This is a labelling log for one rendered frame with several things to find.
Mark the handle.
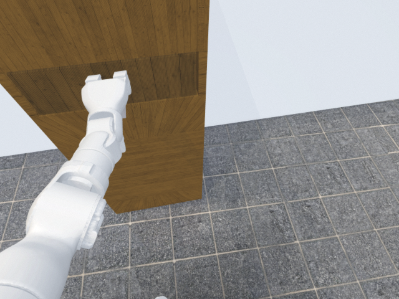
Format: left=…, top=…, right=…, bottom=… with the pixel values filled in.
left=121, top=106, right=126, bottom=118

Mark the left robot forearm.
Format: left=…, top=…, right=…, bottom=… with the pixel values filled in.
left=26, top=108, right=123, bottom=235

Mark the drawer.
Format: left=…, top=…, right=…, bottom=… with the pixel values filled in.
left=7, top=52, right=196, bottom=115

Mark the robot left upper arm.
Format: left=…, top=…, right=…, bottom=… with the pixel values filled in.
left=0, top=182, right=107, bottom=299

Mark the robot left hand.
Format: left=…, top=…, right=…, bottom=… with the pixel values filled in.
left=81, top=70, right=132, bottom=153

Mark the cabinet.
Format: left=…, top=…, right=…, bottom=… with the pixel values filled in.
left=0, top=0, right=209, bottom=214

